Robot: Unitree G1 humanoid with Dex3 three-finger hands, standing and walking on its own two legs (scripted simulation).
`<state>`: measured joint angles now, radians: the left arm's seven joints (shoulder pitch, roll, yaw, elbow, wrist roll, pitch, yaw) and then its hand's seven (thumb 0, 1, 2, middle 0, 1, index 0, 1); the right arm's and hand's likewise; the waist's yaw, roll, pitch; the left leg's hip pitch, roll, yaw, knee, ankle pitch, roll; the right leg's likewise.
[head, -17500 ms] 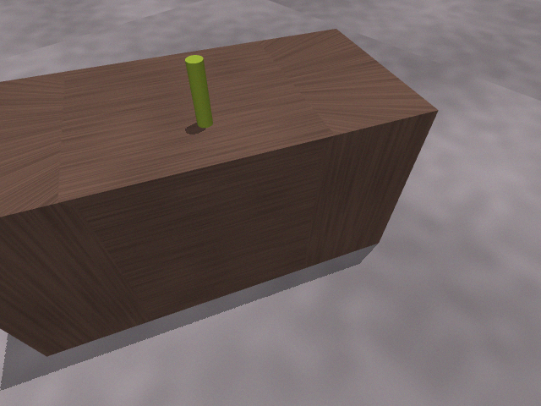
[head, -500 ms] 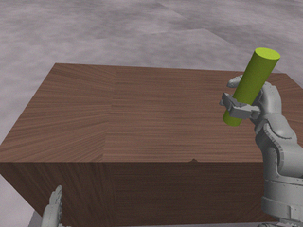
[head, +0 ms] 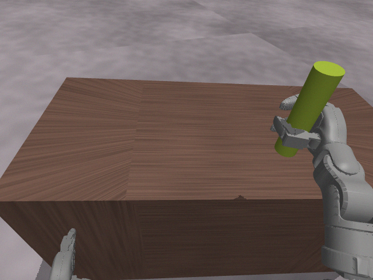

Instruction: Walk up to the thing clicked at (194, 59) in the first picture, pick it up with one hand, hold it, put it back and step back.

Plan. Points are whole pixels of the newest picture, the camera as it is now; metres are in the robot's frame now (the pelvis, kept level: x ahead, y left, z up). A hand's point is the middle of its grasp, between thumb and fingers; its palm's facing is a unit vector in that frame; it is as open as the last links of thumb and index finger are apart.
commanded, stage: hold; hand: right
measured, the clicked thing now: (303, 115) +0.33 -0.19 +0.24
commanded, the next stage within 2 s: crouch in 0.66 s
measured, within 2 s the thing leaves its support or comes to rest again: neither
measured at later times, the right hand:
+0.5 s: hand (291, 122) +0.33 -0.17 +0.23, palm faces +0.15 +0.99 -0.03, open 5.7 cm
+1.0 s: hand (285, 124) +0.35 -0.17 +0.21, palm faces +0.15 +0.99 -0.02, open 5.7 cm
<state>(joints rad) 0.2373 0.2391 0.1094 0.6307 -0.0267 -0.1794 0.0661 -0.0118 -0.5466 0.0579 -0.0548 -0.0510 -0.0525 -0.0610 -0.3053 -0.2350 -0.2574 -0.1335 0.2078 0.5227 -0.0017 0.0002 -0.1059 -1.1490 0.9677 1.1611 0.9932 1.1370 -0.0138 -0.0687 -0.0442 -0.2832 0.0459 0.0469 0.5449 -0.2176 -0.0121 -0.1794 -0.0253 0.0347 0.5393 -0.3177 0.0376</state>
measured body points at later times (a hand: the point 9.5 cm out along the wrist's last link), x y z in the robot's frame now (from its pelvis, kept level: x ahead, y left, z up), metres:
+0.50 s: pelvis +0.00 +0.00 +0.00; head -0.04 +0.03 +0.45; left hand +0.16 +0.26 -0.08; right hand +0.32 -0.22 +0.23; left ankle +0.05 +0.13 -0.73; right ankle -0.01 -0.15 -0.73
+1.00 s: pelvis -0.01 +0.00 +0.00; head -0.04 +0.03 +0.45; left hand +0.16 +0.26 -0.08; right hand +0.34 -0.23 +0.21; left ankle +0.05 +0.13 -0.73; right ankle -0.01 -0.15 -0.73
